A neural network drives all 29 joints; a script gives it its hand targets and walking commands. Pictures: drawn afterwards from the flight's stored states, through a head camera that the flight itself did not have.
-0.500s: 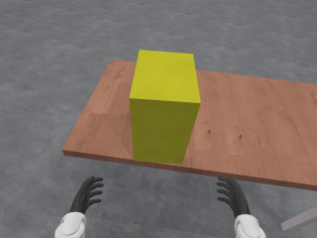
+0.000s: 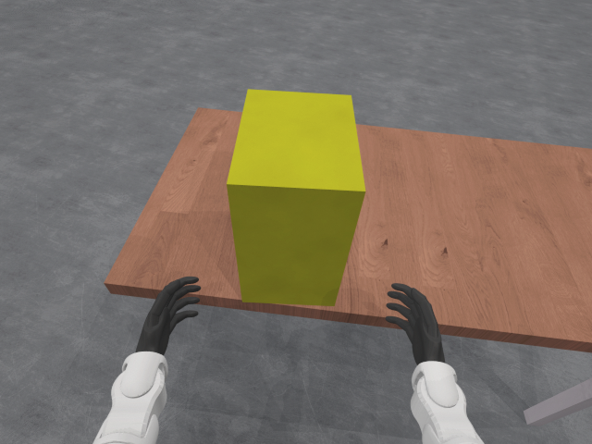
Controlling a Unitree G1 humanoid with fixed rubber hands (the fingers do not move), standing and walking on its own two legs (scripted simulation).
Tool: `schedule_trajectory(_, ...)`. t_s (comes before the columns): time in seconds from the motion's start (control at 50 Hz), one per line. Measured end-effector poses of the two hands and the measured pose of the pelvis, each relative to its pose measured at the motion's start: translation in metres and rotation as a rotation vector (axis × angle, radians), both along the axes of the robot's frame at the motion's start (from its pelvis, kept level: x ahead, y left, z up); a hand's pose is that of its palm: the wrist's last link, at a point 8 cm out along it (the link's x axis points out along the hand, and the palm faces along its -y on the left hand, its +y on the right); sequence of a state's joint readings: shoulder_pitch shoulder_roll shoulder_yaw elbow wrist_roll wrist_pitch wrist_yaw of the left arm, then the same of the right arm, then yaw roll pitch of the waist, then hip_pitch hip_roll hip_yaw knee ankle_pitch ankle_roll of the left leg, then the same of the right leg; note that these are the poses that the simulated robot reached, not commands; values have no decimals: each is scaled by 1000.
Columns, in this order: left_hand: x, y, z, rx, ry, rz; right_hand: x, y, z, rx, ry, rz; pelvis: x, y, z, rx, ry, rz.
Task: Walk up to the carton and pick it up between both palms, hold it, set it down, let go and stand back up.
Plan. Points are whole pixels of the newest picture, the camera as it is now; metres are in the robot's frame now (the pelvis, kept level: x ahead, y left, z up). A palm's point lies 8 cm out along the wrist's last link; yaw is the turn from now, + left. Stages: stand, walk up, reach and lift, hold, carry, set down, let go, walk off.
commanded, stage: reach and lift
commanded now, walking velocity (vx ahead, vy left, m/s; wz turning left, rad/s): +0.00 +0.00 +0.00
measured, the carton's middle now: (293, 204) +0.48 +0.01 +0.03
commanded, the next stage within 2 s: none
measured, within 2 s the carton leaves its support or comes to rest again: neither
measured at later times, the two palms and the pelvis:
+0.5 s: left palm (163, 277) +0.32 +0.20 +0.04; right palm (426, 287) +0.30 -0.17 +0.04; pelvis -0.01 +0.01 +0.00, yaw -1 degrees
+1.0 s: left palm (170, 206) +0.38 +0.18 +0.12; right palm (429, 218) +0.37 -0.17 +0.12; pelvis -0.02 +0.00 +0.01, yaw -2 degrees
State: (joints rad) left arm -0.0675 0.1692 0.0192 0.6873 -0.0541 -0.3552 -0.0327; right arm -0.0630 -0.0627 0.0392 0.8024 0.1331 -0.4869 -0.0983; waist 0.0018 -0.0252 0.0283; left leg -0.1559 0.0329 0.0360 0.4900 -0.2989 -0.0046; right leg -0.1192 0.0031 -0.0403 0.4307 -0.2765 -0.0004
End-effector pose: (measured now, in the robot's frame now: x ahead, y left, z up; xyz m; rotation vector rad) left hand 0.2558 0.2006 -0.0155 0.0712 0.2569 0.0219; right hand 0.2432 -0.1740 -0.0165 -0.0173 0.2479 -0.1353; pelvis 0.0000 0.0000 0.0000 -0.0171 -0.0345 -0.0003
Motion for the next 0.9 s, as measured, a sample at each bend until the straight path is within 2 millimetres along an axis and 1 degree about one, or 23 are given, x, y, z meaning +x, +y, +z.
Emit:
schedule_trajectory(0.1, 8, 2, 2, -6, -15, 11, 9, 0, 3, 3, -20, -6, -2, 1, -2, 0, 14, 3)
schedule_trajectory(0.16, 16, 2, 6, -7, -30, 9, 16, -1, 6, 5, -30, -14, -4, 1, -2, -1, 25, 2)
schedule_trajectory(0.3, 40, 1, 19, -29, -35, 7, 34, -3, 22, -6, -30, -25, -7, 3, -1, 2, 38, -4)
schedule_trajectory(0.44, 60, -3, 44, -30, -63, -4, 53, 0, 53, -2, -76, -23, -7, 5, 2, -3, 31, -15)
schedule_trajectory(0.5, 65, -5, 51, -28, -39, -3, 61, 2, 60, -2, -57, -18, -8, 5, 4, -2, 22, -16)
schedule_trajectory(0.6, 75, -8, 68, -42, -37, 4, 71, 3, 75, 0, -54, -25, -12, 5, 6, 1, 22, -20)
schedule_trajectory(0.76, 100, -15, 101, -42, -32, 17, 95, 8, 99, 15, -41, -31, -18, 4, 7, 3, 41, -28)
schedule_trajectory(0.9, 115, -20, 121, -51, -27, 17, 111, 9, 121, 19, -66, -39, -19, 2, 8, 2, 49, -34)
